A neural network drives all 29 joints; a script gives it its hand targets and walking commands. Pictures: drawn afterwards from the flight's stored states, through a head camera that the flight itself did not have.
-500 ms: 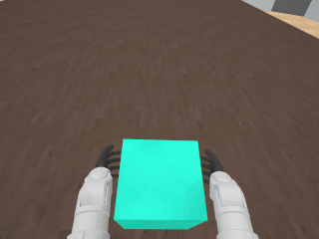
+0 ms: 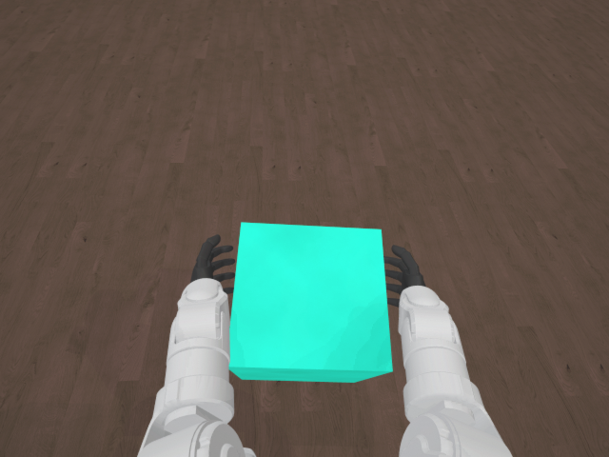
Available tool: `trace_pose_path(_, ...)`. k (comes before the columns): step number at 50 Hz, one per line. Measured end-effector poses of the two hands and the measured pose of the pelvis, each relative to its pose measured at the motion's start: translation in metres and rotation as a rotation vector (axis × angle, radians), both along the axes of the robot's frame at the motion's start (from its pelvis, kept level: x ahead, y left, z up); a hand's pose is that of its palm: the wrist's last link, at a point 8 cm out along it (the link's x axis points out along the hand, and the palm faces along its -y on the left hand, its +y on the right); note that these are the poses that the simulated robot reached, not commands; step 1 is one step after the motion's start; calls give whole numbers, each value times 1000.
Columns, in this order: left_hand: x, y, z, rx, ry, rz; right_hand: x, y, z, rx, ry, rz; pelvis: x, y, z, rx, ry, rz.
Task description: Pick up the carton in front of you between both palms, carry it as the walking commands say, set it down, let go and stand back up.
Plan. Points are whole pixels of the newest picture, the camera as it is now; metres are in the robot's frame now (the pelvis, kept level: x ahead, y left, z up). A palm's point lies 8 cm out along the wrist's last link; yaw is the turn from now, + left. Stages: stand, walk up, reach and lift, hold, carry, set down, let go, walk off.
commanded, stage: set down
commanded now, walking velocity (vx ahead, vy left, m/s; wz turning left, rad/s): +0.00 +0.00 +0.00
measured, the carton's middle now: (304, 312) +0.37 +0.00 -0.10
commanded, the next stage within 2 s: none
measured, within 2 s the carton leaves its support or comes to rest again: neither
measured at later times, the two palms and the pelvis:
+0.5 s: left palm (224, 329) +0.36 +0.15 -0.19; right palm (375, 316) +0.41 -0.14 -0.19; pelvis -0.02 -0.04 -0.12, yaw +0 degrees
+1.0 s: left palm (225, 353) +0.38 +0.16 -0.35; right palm (349, 327) +0.46 -0.12 -0.35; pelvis -0.05 -0.03 -0.24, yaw -2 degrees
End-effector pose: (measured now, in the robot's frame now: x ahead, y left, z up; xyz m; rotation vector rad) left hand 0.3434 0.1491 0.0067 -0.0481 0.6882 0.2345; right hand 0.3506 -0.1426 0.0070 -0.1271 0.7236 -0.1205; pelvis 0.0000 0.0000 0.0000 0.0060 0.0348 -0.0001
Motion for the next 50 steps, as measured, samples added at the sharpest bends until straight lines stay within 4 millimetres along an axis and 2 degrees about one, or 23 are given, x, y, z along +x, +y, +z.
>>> trace_pose_path(6, 0, -4, -68, 37, 3, 27, 8, -3, -71, 19, 4, 38, -10, -11, -18, -6, 206, 2)
trace_pose_path(10, -1, -5, -113, 41, -12, 72, 14, -3, -120, 42, -11, 46, -17, -19, -38, -11, 343, 4)
trace_pose_path(13, 2, -7, -139, 36, -37, 101, 22, -4, -148, 53, -36, 38, -21, -25, -57, -10, 436, 2)
trace_pose_path(19, 14, -9, -167, 11, -85, 130, 43, -4, -176, 76, -78, 19, -23, -37, -92, -3, 566, -3)
trace_pose_path(27, 22, 0, -204, 6, -39, 141, 63, 4, -212, 71, -31, 71, -25, -45, -127, 0, 656, -6)
trace_pose_path(35, 28, 9, -254, 12, -16, 165, 78, 14, -264, 60, -8, 114, -31, -39, -164, -6, 733, -8)
trace_pose_path(50, 35, 10, -355, 14, -3, 218, 105, 21, -359, 24, -2, 183, -52, -25, -239, -8, 791, -26)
